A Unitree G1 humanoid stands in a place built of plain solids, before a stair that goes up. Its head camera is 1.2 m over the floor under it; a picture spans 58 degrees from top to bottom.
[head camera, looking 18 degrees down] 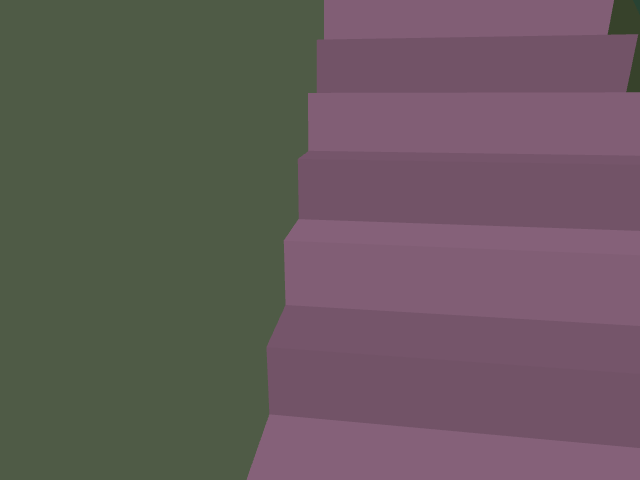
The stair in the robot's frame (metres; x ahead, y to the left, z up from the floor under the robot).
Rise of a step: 0.20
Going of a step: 0.24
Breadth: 1.18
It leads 7 degrees to the right of straight ahead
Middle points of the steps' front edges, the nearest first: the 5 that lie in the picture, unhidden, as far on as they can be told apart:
0.87 -0.45 0.61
1.10 -0.48 0.82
1.34 -0.51 1.02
1.57 -0.54 1.22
1.80 -0.57 1.43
